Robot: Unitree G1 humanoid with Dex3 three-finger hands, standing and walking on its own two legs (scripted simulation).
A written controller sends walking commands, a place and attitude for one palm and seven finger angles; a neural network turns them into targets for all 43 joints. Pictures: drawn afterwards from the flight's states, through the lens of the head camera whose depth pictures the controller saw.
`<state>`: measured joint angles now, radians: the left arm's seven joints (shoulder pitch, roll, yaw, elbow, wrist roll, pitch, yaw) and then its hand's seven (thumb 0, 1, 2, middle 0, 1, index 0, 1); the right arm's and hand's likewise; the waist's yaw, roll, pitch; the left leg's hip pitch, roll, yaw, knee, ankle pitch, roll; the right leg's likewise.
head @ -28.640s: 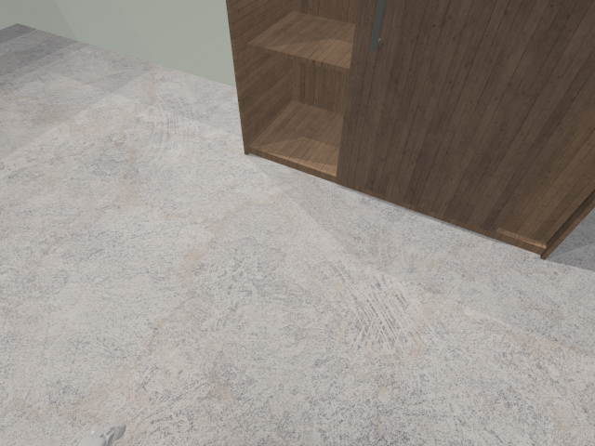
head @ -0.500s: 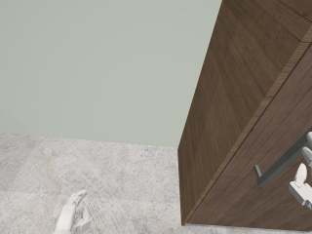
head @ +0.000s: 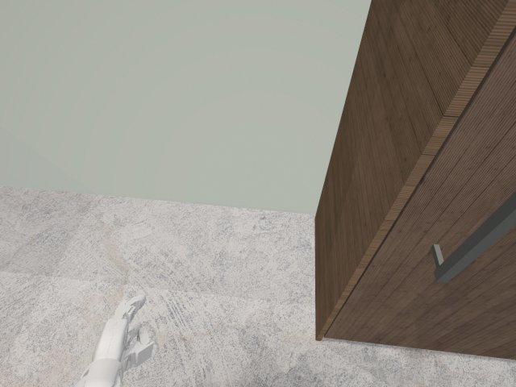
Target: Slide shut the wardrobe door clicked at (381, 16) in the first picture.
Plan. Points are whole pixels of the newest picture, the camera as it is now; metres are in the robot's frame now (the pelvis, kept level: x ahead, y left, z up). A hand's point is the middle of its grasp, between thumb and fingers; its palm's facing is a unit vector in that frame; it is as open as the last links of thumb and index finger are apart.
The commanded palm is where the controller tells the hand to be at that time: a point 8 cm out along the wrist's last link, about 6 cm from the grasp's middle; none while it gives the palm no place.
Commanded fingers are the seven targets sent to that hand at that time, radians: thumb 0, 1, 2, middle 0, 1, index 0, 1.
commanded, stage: step back with the hand held close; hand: right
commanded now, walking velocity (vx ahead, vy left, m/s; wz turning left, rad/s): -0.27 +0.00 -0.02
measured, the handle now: (489, 214) +0.34 -0.31 +0.11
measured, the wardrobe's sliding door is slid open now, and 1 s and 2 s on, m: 0.00 0.00 0.00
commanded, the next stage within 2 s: stop stepping back and stand still in 0.76 s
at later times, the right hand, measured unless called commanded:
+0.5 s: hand out of the picture +0.11 -0.29 +0.17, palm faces +0.42 +0.77 -0.48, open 7.4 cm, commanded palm +0.05 -0.32 +0.19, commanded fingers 0.00 -0.90 -0.90 0.20 0.30 0.20 0.30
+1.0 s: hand out of the picture -0.01 -0.32 +0.19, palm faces +0.39 +0.84 -0.38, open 7.4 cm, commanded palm -0.06 -0.36 +0.19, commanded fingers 0.00 -0.90 -0.90 0.20 0.30 0.20 0.30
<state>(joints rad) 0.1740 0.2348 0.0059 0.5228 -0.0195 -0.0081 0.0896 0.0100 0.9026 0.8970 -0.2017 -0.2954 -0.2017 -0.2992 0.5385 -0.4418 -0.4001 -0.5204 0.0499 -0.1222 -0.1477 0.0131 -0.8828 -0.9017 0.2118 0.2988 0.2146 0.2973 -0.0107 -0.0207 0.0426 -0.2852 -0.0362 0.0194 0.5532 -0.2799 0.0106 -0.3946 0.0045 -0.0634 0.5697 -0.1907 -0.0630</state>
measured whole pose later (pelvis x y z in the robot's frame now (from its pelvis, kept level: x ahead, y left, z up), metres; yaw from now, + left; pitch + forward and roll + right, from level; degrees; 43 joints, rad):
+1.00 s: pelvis -0.21 -0.07 +0.01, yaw +2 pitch +0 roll +6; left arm 0.23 0.14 -0.02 0.61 0.01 -0.12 0.02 0.01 0.90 0.90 -0.20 -0.30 -0.21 -0.30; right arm 0.54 -0.43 -0.42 -0.64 0.06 -0.15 -0.15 0.01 -0.88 -0.90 0.21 0.30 0.21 0.30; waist -0.01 -0.02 -0.01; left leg -0.19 -0.10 0.08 0.78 -0.60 0.05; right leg -0.46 -0.02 -0.03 0.32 0.01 0.00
